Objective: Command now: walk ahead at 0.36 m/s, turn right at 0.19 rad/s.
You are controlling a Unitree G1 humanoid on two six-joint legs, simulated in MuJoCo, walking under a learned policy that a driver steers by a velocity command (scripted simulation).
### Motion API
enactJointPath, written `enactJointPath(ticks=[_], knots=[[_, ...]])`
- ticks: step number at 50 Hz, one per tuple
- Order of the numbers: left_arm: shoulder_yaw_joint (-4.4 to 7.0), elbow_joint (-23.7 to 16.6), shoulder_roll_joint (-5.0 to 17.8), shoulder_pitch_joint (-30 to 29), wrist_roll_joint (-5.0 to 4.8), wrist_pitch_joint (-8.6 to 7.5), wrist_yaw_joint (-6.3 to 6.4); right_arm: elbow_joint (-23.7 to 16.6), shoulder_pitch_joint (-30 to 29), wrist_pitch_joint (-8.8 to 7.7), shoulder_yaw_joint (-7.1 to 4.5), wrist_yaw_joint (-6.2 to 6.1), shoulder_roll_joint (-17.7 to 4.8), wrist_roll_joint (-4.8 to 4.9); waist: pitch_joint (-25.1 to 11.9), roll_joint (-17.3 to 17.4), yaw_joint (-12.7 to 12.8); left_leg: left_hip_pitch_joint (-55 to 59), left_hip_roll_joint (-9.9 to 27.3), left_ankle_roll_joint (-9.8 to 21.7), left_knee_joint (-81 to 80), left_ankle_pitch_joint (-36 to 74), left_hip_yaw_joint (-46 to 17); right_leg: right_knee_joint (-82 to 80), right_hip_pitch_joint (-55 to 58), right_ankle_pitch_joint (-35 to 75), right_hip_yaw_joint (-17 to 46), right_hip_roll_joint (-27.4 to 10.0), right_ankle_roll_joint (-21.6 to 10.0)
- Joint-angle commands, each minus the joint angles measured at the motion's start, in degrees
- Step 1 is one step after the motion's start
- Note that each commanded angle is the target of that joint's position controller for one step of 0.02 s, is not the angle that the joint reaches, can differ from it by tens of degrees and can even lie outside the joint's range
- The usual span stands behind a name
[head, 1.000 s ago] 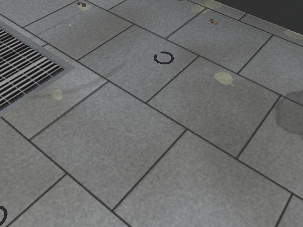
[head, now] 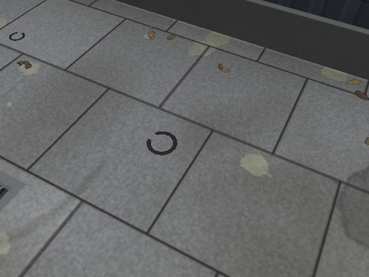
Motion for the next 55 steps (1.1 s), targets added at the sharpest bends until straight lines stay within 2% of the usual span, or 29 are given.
enactJointPath(ticks=[1, 3, 7, 9, 10, 11, 12, 13, 14, 15, 17, 19, 21, 24, 27, 30, 31, 32, 33, 34, 35, 36, 37, 39, 44, 47, 50, 53, 55], knots=[[-0.21, -3.2, -0.6, 2.4, 1.47, 0.38, 0.16, -1.1, -1.5, -0.92, -1.63, -0.08, -7.8, 0.1, -0.8, 6.4, 3.0, 1.7, 15.1, 10.7, -10.2, 28.6, -10.2, -8.5, -1.8, 3.6, 1.6, -1.9, 1.2], [-0.96, -3.8, -1.4, -0.7, 2.22, -0.13, -0.45, -0.7, -2.6, -0.09, -1.73, -0.48, -8.6, 0.86, -1.7, 6.9, 2.6, 0.0, 12.3, 9.9, -9.2, 33.4, -6.0, -18.7, 3.0, 11.0, -1.4, -1.2, 1.7], [-0.84, -5.1, 1.2, -7.4, 1.81, -0.56, -1.1, 1.7, 1.0, 1.49, -2.28, -0.93, -11.1, 1.91, -3.7, 8.0, 0.4, 3.6, 12.1, 8.6, -5.3, 31.0, -7.9, -29.0, 7.6, 17.1, -1.8, 2.2, 2.3], [-0.19, -5.1, 3.2, -6.7, 2.08, -0.82, -0.95, 1.8, -0.4, 2.02, -2.43, -1.2, -11.5, 2.83, -4.5, 8.4, 2.2, 4.2, 12.1, 6.7, -1.0, 24.5, -10.5, -34.6, 11.6, 19.1, -1.3, 2.9, 1.0], [0.45, -4.0, 4.6, -4.3, 2.4, -0.92, -0.66, 1.6, -0.8, 2.22, -2.23, -1.35, -10.8, 2.96, -5.5, 7.8, 3.5, 3.0, 10.7, 5.3, 2.2, 20.9, -11.0, -38.0, 16.8, 22.5, -1.8, 3.3, 0.1], [1.5, -3.5, 7.9, -1.9, 2.77, -0.98, -0.01, 1.7, 1.1, 2.15, -1.64, -1.4, -8.6, 2.31, -7.4, 5.0, 3.7, 0.0, 7.2, 2.6, 7.8, 14.5, -9.6, -39.8, 23.8, 34.8, 0.5, -0.2, -1.7], [2.44, -4.0, 12.3, 0.8, 3.71, -0.57, 0.88, 0.8, 4.3, 1.89, -0.38, -1.29, -4.5, 0.59, -13.4, -5.0, 2.6, -10.4, 1.9, -0.7, 21.4, -8.5, -6.2, -35.5, 37.4, 55.8, 9.8, -12.1, -6.7], [2.2, -4.5, 11.8, 1.4, 3.31, 0.52, 1.0, 1.2, 9.4, 2.46, 0.36, -1.77, -2.4, 1.3, -19.0, -13.8, 2.7, -19.3, -2.0, -3.1, 35.5, -33.6, -5.9, -36.8, 42.5, 54.9, 19.6, -22.0, -14.9], [1.48, -5.3, 8.9, 0.6, 2.79, 0.91, 0.79, 1.3, 8.0, 3.4, -1.13, -2.03, -7.5, 2.31, -18.6, -8.6, 3.7, -21.1, 0.1, -3.5, 43.6, -32.9, -9.4, -40.0, 37.8, 42.5, 19.1, -20.2, -15.3], [0.99, -5.7, 7.2, -2.4, 2.42, 0.88, 0.84, 0.1, 4.8, 4.47, -1.81, -2.48, -8.8, 2.81, -14.0, -6.7, 3.0, -24.4, 1.6, -3.4, 46.5, -29.0, -9.0, -42.3, 33.5, 31.6, 15.5, -17.5, -13.5], [0.25, -6.3, 4.7, -8.8, 2.35, 0.79, 0.97, 0.2, 4.3, 7.1, -2.57, -3.7, -8.6, 2.15, -8.6, -5.1, 0.6, -22.6, 4.3, -4.7, 46.6, -21.8, -9.4, -46.8, 23.1, 16.4, 9.9, -14.4, -11.0], [0.29, -5.9, 4.6, -11.4, 3.28, 0.82, 1.17, -0.9, 4.7, 8.51, -2.73, -3.97, -7.2, 1.79, -6.1, -6.5, -0.8, -17.8, 4.0, -5.3, 46.2, -17.2, -7.5, -49.7, 15.1, 13.2, 4.5, -12.7, -11.0], [0.39, -5.3, 4.7, -11.9, 3.3, 0.72, 1.71, -2.3, 3.6, 8.81, -2.76, -3.78, -6.3, 1.75, -5.8, -6.1, -0.9, -16.9, 4.3, -5.1, 41.7, -14.5, -6.7, -50.3, 14.8, 14.1, 1.3, -12.7, -11.4], [0.88, -4.6, 6.1, -12.5, 2.79, 0.97, 2.4, -4.5, 0.5, 8.77, -2.2, -2.68, -5.4, 1.61, -7.1, -5.2, -0.1, -12.7, 4.9, -4.3, 31.8, -11.4, -5.8, -49.7, 16.1, 16.7, -2.0, -13.6, -11.4], [1.43, -3.8, 7.8, -12.0, 2.03, 1.63, 2.34, -5.9, -0.6, 9.0, -2.47, -1.38, -6.9, 1.67, -7.9, -5.5, 0.1, -8.7, 4.2, -2.9, 25.1, -10.8, -4.1, -48.2, 18.5, 17.7, -3.1, -15.3, -10.5], [1.65, -3.1, 7.9, -12.0, 0.4, 2.51, 2.0, -5.2, 3.0, 9.39, -3.12, -0.38, -7.5, 1.31, -7.6, -3.7, -2.2, -0.6, 1.7, 0.6, 11.9, -4.1, -1.5, -41.8, 17.5, 12.9, -6.1, -13.8, -6.0], [1.41, -1.7, 6.0, -9.2, 0.23, 2.93, 1.73, -4.9, 4.4, 9.41, -3.81, -0.57, -9.2, 0.87, -6.1, 1.1, -2.2, 3.3, 2.1, 3.1, 5.2, 0.4, -5.4, -34.6, 13.7, 6.7, -9.1, -10.7, -2.0], [0.72, -2.4, 2.6, -7.6, 2.18, 3.17, 1.13, -6.0, 5.0, 9.32, -5.27, -1.71, -15.9, 0.78, -4.3, 18.5, 0.1, 9.0, 15.8, 8.8, -0.7, 17.8, -24.8, -16.9, 0.3, -9.4, -15.6, -2.9, 4.4], [0.95, -5.6, 3.2, -13.5, 2.84, 2.9, 1.63, -8.0, 3.8, 8.29, -5.25, -1.47, -19.0, -0.85, -3.7, 21.1, -1.5, 4.8, 22.7, 18.4, -4.1, 18.1, -37.2, -5.4, -8.2, -20.3, -7.2, 4.1, 6.0], [1.52, -6.2, 5.0, -16.2, 2.29, 2.94, 1.9, -8.2, 2.8, 6.8, -4.83, -1.08, -16.9, -1.58, -4.5, 14.5, -2.0, 3.6, 20.2, 17.8, -5.0, 13.1, -33.9, 0.5, -8.6, -17.1, -1.6, 3.4, 4.9], [1.91, -5.6, 5.5, -14.6, 1.56, 3.02, 2.13, -8.6, -0.2, 5.73, -4.59, -1.29, -15.8, -0.71, -4.1, 12.6, 0.1, 3.7, 17.1, 14.4, -4.6, 10.2, -29.3, 1.2, -9.3, -11.1, -0.1, 2.7, 3.9], [2.29, -3.9, 5.8, -12.6, 1.79, 3.08, 2.63, -9.4, -3.1, 5.45, -4.16, -1.61, -13.9, 0.47, -4.6, 10.0, 1.2, 4.1, 14.9, 11.2, -3.8, 7.7, -26.7, 0.7, -9.1, -7.1, 0.7, 1.9, 3.7], [2.6, -3.4, 6.4, -11.7, 2.22, 3.04, 2.94, -9.8, -4.7, 5.52, -3.61, -1.97, -12.4, 1.28, -4.8, 10.1, 1.7, 3.5, 13.9, 10.0, -3.4, 8.9, -25.1, 0.5, -8.2, -4.3, 0.9, 1.9, 3.9], [2.63, -3.3, 5.6, -11.1, 2.04, 2.54, 2.69, -10.0, -3.5, 5.65, -3.0, -2.56, -11.1, 1.1, -6.8, 9.8, 1.9, 4.1, 12.5, 10.2, -2.7, 13.0, -24.0, 0.9, -5.9, -0.9, 1.1, 3.1, 4.4], [1.87, -4.1, 3.8, -12.8, 1.51, 1.83, 2.28, -10.1, -1.5, 6.1, -3.46, -3.31, -12.5, 1.52, -6.6, 10.3, 0.4, 7.5, 11.2, 10.5, -1.8, 9.4, -26.2, -12.6, -4.5, 1.4, 2.3, 4.3, 6.0], [1.64, -4.2, 4.1, -13.1, 1.32, 1.51, 1.62, -10.7, -2.4, 6.55, -3.83, -3.2, -13.5, 1.36, -5.7, 11.3, -0.1, 4.5, 10.6, 11.1, -1.8, 6.3, -28.5, -18.9, 0.3, 0.7, 2.5, 5.2, 6.5], [1.65, -4.2, 5.0, -12.1, 1.01, 0.87, 0.96, -11.5, -3.7, 7.01, -3.9, -2.79, -13.7, 1.32, -6.1, 11.7, -0.1, 3.2, 10.3, 11.5, -0.6, 9.5, -31.8, -23.2, 4.9, -1.0, 2.8, 6.0, 6.2], [1.71, -3.9, 5.6, -9.5, 0.78, 0.0, 0.1, -12.4, -5.4, 7.6, -3.73, -2.79, -13.5, 1.72, -7.2, 12.1, 1.1, 4.1, 9.3, 10.5, 2.0, 15.2, -35.0, -30.9, 9.8, 0.0, 2.7, 6.6, 5.1], [2.03, -2.6, 6.5, -4.9, 1.0, -0.41, -0.47, -13.1, -6.9, 8.18, -3.22, -3.2, -12.6, 2.31, -7.9, 10.8, 3.8, 1.7, 6.1, 6.9, 5.5, 12.9, -33.2, -43.6, 18.8, 11.7, 1.8, 4.9, 3.4]])
Velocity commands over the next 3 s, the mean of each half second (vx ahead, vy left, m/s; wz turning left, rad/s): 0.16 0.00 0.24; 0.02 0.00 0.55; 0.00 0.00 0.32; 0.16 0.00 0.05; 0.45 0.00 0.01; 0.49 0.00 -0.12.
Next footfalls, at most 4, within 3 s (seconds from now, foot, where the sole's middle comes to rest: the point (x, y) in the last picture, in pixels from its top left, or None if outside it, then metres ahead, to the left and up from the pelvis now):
0.22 right None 0.25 -0.14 -0.78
0.62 left None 0.15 0.11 -0.78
1.12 right None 0.26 -0.09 -0.78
1.46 left None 0.09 0.12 -0.78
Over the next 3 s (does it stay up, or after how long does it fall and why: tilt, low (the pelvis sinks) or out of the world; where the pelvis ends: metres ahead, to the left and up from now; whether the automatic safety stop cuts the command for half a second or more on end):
stays up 0.67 0.33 -0.03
